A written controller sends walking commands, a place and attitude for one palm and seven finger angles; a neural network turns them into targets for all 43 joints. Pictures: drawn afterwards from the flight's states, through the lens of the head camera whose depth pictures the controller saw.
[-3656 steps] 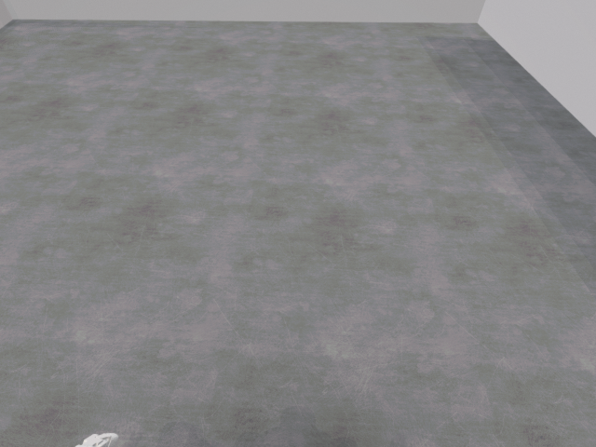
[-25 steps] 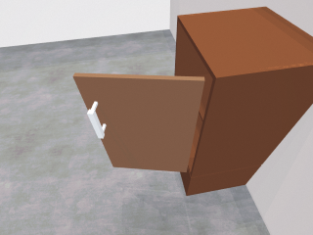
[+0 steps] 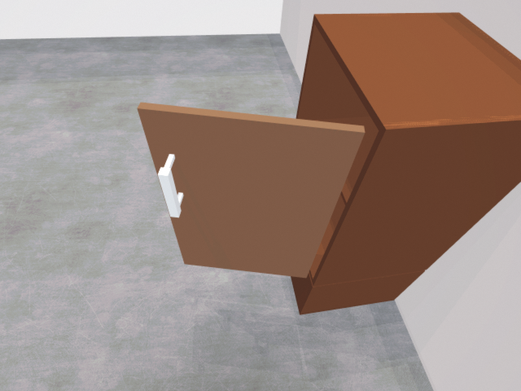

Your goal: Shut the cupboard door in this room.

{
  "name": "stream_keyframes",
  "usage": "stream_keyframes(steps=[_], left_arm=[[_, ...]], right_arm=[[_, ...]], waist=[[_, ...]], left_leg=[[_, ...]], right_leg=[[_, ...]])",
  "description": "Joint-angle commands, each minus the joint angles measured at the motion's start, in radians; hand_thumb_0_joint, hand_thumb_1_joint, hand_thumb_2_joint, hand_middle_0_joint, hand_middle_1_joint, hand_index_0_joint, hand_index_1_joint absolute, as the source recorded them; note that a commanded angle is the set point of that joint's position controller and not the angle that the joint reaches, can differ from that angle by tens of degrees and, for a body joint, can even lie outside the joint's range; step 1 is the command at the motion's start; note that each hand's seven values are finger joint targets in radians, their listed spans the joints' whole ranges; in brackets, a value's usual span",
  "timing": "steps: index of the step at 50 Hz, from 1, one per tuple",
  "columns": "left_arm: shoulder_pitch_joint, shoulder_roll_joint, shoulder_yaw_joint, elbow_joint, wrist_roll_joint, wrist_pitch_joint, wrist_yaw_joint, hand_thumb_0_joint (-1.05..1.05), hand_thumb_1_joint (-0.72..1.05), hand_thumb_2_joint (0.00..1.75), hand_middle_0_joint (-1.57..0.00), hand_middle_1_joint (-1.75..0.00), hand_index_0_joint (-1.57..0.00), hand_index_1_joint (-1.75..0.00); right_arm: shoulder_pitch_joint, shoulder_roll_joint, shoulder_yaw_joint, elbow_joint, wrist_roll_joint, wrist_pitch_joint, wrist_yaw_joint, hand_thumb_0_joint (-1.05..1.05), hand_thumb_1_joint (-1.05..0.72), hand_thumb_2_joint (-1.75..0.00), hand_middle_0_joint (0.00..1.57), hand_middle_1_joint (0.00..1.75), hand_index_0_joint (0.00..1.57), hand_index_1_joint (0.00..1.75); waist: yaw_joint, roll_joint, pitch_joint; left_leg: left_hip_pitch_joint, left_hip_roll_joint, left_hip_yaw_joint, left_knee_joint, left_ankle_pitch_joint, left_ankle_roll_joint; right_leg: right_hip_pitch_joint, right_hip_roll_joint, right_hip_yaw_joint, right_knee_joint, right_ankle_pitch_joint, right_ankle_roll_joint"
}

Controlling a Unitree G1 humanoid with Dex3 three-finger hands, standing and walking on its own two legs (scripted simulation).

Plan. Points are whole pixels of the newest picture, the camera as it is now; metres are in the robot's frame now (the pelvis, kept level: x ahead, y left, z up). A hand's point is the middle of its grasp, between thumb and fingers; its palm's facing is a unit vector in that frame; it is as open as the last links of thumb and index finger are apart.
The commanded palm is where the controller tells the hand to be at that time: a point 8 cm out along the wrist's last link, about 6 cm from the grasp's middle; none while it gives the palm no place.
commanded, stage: come to a stop and stand still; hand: left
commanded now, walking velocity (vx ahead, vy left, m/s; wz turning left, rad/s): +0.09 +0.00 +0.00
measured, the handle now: (173, 187) +0.48 +0.22 -0.04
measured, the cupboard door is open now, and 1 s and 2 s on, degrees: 75 75 75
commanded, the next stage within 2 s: look again from close up in 0.62 s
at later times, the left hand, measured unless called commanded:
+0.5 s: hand out of the picture -0.01 +0.10 -0.18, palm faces +0.06 -0.99 -0.12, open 7.3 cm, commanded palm none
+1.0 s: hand out of the picture +0.03 +0.17 -0.19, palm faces +0.00 -0.98 -0.21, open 7.3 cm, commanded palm none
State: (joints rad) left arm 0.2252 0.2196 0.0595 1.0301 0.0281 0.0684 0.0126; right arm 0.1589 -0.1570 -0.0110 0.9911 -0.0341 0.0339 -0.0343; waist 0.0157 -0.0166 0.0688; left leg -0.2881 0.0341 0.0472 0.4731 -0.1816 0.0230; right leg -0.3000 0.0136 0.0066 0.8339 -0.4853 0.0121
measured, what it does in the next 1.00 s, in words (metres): steps on the spot: right foot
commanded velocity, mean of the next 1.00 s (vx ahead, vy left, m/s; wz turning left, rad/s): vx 0.01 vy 0.03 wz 0.00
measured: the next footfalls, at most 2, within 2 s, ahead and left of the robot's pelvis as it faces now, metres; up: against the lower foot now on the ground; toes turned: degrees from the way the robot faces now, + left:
right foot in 0.10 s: +0.01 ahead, -0.12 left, +0.00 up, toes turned -1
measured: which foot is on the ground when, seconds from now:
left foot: down 0.00-1.00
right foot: up 0.00-0.08, down 0.10-1.00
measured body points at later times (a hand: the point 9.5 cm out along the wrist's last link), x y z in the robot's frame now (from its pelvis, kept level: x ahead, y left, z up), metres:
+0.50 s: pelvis +0.02 -0.04 +0.00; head +0.02 -0.03 +0.45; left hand -0.01 +0.16 -0.17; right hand -0.03 -0.25 -0.16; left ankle +0.05 +0.11 -0.74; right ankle -0.05 -0.14 -0.74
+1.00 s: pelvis +0.02 +0.00 -0.01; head +0.02 +0.00 +0.44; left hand +0.03 +0.23 -0.17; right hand +0.06 -0.24 -0.16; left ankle +0.05 +0.10 -0.74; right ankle -0.05 -0.14 -0.74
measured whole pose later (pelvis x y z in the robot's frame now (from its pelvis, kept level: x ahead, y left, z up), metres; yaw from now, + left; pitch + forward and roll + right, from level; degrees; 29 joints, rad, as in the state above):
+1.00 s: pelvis +0.02 +0.00 -0.01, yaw -1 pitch -2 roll -1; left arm 0.31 0.17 -0.01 1.05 0.02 -0.01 0.05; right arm 0.25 -0.17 0.00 1.02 -0.02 -0.01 -0.02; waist 0.00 0.00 0.02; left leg -0.29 0.02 0.03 0.61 -0.29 0.02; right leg -0.10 -0.01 0.02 0.53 -0.40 0.02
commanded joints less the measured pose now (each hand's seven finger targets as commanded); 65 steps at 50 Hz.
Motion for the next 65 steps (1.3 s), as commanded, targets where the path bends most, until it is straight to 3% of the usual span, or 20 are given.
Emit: stream_keyframes(steps=[1,3,5,6,7,8,15,22,35,36,37,38,39,40,41,44,48,51,53,65], left_arm=[[0.1,0.01,-0.006,-0.016,-0.004,-0.024,-0.001,0.0,0.9,0.9,-0.2,-0.3,-0.2,-0.3],[0.169,0.018,-0.009,0.02,-0.001,-0.043,0.004,0.0,0.9,0.9,-0.2,-0.3,-0.2,-0.3],[0.122,0.091,-0.013,0.017,-0.003,-0.065,0.008,0.0,0.9,0.9,-0.2,-0.3,-0.2,-0.3],[0.087,0.102,-0.016,0.018,-0.004,-0.072,0.004,0.0,0.9,0.9,-0.2,-0.3,-0.2,-0.3],[0.067,0.085,-0.02,0.026,-0.007,-0.089,0.006,0.0,0.9,0.9,-0.2,-0.3,-0.2,-0.3],[0.068,0.068,-0.027,0.039,-0.011,-0.096,0.009,0.0,0.9,0.9,-0.2,-0.3,-0.2,-0.3],[0.121,0.035,-0.025,0.072,-0.016,-0.085,0.019,0.0,0.9,0.9,-0.2,-0.3,-0.2,-0.3],[0.172,-0.008,-0.027,0.1,-0.02,-0.082,0.027,0.0,0.9,0.9,-0.2,-0.3,-0.2,-0.3],[0.181,-0.016,-0.028,0.098,-0.017,-0.077,0.03,0.0,0.9,0.9,-0.2,-0.3,-0.2,-0.3],[0.258,0.02,-0.038,0.099,0.001,-0.129,0.068,0.0,0.9,0.9,-0.2,-0.3,-0.2,-0.3],[0.194,0.065,-0.029,0.046,-0.001,-0.136,0.063,0.0,0.9,0.9,-0.2,-0.3,-0.2,-0.3],[0.151,0.051,-0.037,0.029,-0.003,-0.135,0.057,0.0,0.9,0.9,-0.2,-0.3,-0.2,-0.3],[0.149,0.045,-0.032,0.013,-0.004,-0.138,0.055,0.0,0.9,0.9,-0.2,-0.3,-0.2,-0.3],[0.16,0.046,-0.034,0.005,-0.01,-0.139,0.054,0.0,0.9,0.9,-0.2,-0.3,-0.2,-0.3],[0.175,0.038,-0.035,0.002,-0.013,-0.134,0.054,0.0,0.9,0.9,-0.2,-0.3,-0.2,-0.3],[0.18,0.035,-0.041,-0.007,-0.01,-0.106,0.05,0.0,0.9,0.9,-0.2,-0.3,-0.2,-0.3],[0.155,0.045,-0.051,-0.021,-0.01,-0.083,0.041,0.0,0.9,0.9,-0.2,-0.3,-0.2,-0.3],[0.143,0.061,-0.052,-0.031,-0.009,-0.075,0.034,0.0,0.9,0.9,-0.2,-0.3,-0.2,-0.3],[0.141,0.069,-0.054,-0.036,-0.008,-0.075,0.031,0.0,0.9,0.9,-0.2,-0.3,-0.2,-0.3],[0.136,0.109,-0.056,-0.015,-0.01,-0.088,0.027,0.0,0.9,0.9,-0.2,-0.3,-0.2,-0.3]], right_arm=[[0.068,-0.205,-0.058,-0.01,0.006,-0.01,-0.006,0.0,-0.9,-0.9,0.2,0.3,0.2,0.3],[0.074,-0.157,-0.053,-0.003,0.016,-0.009,0.002,0.0,-0.9,-0.9,0.2,0.3,0.2,0.3],[0.083,-0.078,-0.029,0.001,0.025,-0.011,0.015,0.0,-0.9,-0.9,0.2,0.3,0.2,0.3],[0.093,-0.068,-0.026,0.009,0.02,-0.014,0.021,0.0,-0.9,-0.9,0.2,0.3,0.2,0.3],[0.088,-0.065,-0.02,0.024,0.014,-0.02,0.02,0.0,-0.9,-0.9,0.2,0.3,0.2,0.3],[0.101,-0.072,-0.019,0.041,0.014,-0.028,0.02,0.0,-0.9,-0.9,0.2,0.3,0.2,0.3],[0.187,-0.072,-0.009,0.112,0.019,-0.033,0.01,0.0,-0.9,-0.9,0.2,0.3,0.2,0.3],[0.225,-0.058,-0.002,0.135,0.022,-0.046,-0.009,0.0,-0.9,-0.9,0.2,0.3,0.2,0.3],[0.208,-0.049,-0.01,0.127,0.024,-0.04,-0.016,0.0,-0.9,-0.9,0.2,0.3,0.2,0.3],[0.045,-0.079,-0.007,0.043,0.033,-0.069,0.003,0.0,-0.9,-0.9,0.2,0.3,0.2,0.3],[0.126,-0.025,-0.006,0.011,0.026,-0.06,0.012,0.0,-0.9,-0.9,0.2,0.3,0.2,0.3],[0.17,-0.026,-0.008,0.022,0.025,-0.054,0.013,0.0,-0.9,-0.9,0.2,0.3,0.2,0.3],[0.199,-0.029,-0.002,0.022,0.019,-0.064,0.014,0.0,-0.9,-0.9,0.2,0.3,0.2,0.3],[0.223,-0.053,-0.004,0.021,0.02,-0.068,0.011,0.0,-0.9,-0.9,0.2,0.3,0.2,0.3],[0.215,-0.08,-0.008,0.017,0.022,-0.073,0.007,0.0,-0.9,-0.9,0.2,0.3,0.2,0.3],[0.164,-0.095,-0.003,0.002,0.024,-0.068,0.003,0.0,-0.9,-0.9,0.2,0.3,0.2,0.3],[0.123,-0.129,-0.007,-0.019,0.023,-0.054,0.009,0.0,-0.9,-0.9,0.2,0.3,0.2,0.3],[0.104,-0.144,-0.008,-0.023,0.02,-0.05,0.014,0.0,-0.9,-0.9,0.2,0.3,0.2,0.3],[0.094,-0.154,-0.012,-0.03,0.02,-0.049,0.017,0.0,-0.9,-0.9,0.2,0.3,0.2,0.3],[0.086,-0.168,-0.006,0.007,0.027,-0.065,0.015,0.0,-0.9,-0.9,0.2,0.3,0.2,0.3]], waist=[[-0.019,0.163,-0.08],[-0.002,0.072,-0.061],[-0.032,-0.04,-0.02],[-0.046,-0.056,-0.028],[-0.04,-0.148,0.008],[-0.04,-0.165,0.032],[-0.029,-0.017,0.059],[-0.014,0.009,0.007],[-0.015,-0.005,0.024],[0.038,0.007,0.031],[-0.045,-0.032,0.008],[-0.059,-0.06,-0.035],[-0.055,-0.031,-0.097],[-0.056,-0.054,-0.144],[-0.044,-0.03,-0.143],[-0.021,0.078,-0.039],[-0.017,0.022,0.039],[-0.012,0.067,0.057],[-0.008,0.036,0.048],[-0.009,0.003,-0.054]], left_leg=[[0.038,0.221,-0.24,-0.225,-0.185,0.111],[-0.03,0.108,-0.145,-0.163,-0.25,0.03],[0.05,0.001,-0.046,-0.055,-0.179,-0.034],[0.11,-0.016,-0.026,-0.031,-0.114,-0.038],[0.104,-0.003,-0.037,-0.023,-0.028,-0.035],[0.114,0.007,-0.045,-0.035,0.017,-0.031],[0.127,0.03,-0.052,-0.063,0.082,-0.028],[0.132,0.052,-0.069,-0.069,0.197,-0.016],[0.144,0.06,-0.066,-0.06,0.206,-0.013],[0.076,0.042,-0.008,0.205,0.205,-0.034],[-0.016,0.014,-0.038,0.175,-0.109,-0.014],[-0.002,0.017,-0.022,0.144,-0.111,-0.008],[0.041,0.005,-0.011,0.099,-0.002,-0.008],[0.079,0.019,-0.033,0.094,0.116,0.007],[0.099,0.036,-0.041,0.113,0.236,0.016],[0.076,0.058,-0.068,0.088,0.307,0.02],[0.025,0.064,-0.114,-0.004,0.059,0.027],[0.001,0.063,-0.138,-0.072,-0.089,0.029],[0.001,0.065,-0.15,-0.099,-0.145,0.029],[0.115,0.059,-0.102,-0.054,0.141,0.025]], right_leg=[[0.093,-0.008,-0.034,-0.267,0.096,-0.014],[0.211,-0.024,-0.001,-0.504,0.204,-0.027],[0.032,-0.195,0.19,-0.634,0.003,-0.092],[-0.035,-0.201,0.201,-0.65,-0.004,-0.094],[-0.037,-0.177,0.195,-0.647,0.101,-0.09],[-0.027,-0.172,0.168,-0.637,0.191,-0.083],[0.025,-0.133,0.108,-0.591,0.227,-0.069],[0.135,-0.108,0.056,-0.524,0.428,-0.056],[0.139,-0.104,0.047,-0.515,0.478,-0.048],[0.072,-0.173,0.162,-0.525,1.006,0.01],[0.145,-0.202,0.132,-0.446,1.022,-0.037],[0.148,-0.177,0.101,-0.418,0.882,-0.065],[0.206,-0.158,0.077,-0.358,1.01,-0.079],[0.22,-0.129,0.063,-0.316,0.967,-0.071],[0.201,-0.112,0.057,-0.305,0.908,-0.061],[0.123,-0.087,0.055,-0.351,0.576,-0.054],[0.059,-0.063,0.055,-0.399,0.224,-0.048],[0.043,-0.057,0.048,-0.405,0.116,-0.045],[0.039,-0.058,0.048,-0.409,0.104,-0.041],[0.089,-0.099,0.059,-0.43,0.307,-0.025]])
